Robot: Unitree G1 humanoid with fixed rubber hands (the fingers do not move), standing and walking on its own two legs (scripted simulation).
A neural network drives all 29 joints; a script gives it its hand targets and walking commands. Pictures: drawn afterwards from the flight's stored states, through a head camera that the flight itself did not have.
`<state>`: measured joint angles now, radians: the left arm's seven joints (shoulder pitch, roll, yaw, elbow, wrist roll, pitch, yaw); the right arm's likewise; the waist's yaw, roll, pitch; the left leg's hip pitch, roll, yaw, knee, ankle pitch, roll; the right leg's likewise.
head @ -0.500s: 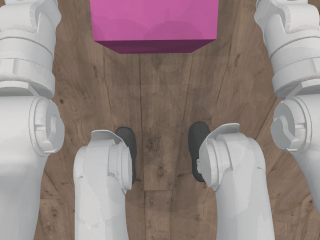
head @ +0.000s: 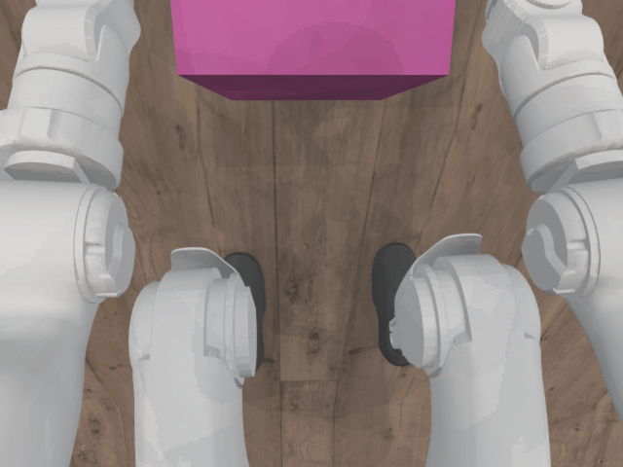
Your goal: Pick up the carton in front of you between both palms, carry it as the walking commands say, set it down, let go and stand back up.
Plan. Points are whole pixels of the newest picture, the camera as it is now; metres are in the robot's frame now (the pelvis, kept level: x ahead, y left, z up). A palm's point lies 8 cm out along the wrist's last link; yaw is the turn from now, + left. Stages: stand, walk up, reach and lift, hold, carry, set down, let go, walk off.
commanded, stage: reach and lift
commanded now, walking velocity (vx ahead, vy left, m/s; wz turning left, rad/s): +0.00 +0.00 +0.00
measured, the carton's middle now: out of the picture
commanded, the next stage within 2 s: none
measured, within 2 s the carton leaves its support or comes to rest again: leaves its support in 0.50 s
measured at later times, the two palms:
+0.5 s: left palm out of the picture +0.56 +0.16 -0.16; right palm out of the picture +0.56 -0.15 -0.16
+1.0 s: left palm out of the picture +0.50 +0.16 +0.04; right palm out of the picture +0.50 -0.14 +0.05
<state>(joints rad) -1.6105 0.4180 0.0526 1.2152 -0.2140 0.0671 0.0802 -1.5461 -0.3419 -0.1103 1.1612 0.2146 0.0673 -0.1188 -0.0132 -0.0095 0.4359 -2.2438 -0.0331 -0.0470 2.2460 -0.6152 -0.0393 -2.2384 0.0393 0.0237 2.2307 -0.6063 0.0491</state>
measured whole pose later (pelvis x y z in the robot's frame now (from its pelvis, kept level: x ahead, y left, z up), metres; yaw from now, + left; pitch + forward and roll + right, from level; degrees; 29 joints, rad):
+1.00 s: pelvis -0.01 +0.00 +0.10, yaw +1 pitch +43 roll -1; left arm -1.19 0.08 0.48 0.81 0.22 0.37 0.03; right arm -1.15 -0.01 -0.52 0.70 -0.23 0.41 -0.08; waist 0.01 0.00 -0.11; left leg -2.10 -0.05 -0.06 1.84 -0.49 -0.05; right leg -2.09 0.05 0.04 1.83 -0.49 0.04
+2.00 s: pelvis +0.06 +0.00 +0.36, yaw +1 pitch +16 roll +0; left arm -0.45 -0.13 0.37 0.52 0.24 0.42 0.01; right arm -0.45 0.15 -0.36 0.51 -0.23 0.42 -0.03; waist 0.00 0.00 -0.15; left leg -0.82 -0.02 -0.05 0.90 -0.36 -0.02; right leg -0.83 0.02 0.06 0.91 -0.36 0.01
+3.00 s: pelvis +0.08 +0.00 +0.42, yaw +2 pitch -5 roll +0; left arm -0.30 -0.16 0.29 0.35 0.29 0.64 -0.02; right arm -0.31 0.16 -0.27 0.34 -0.31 0.66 0.02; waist -0.01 0.00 0.02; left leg -0.12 -0.01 -0.06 0.41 -0.20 -0.01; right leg -0.12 0.01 0.06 0.40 -0.20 0.01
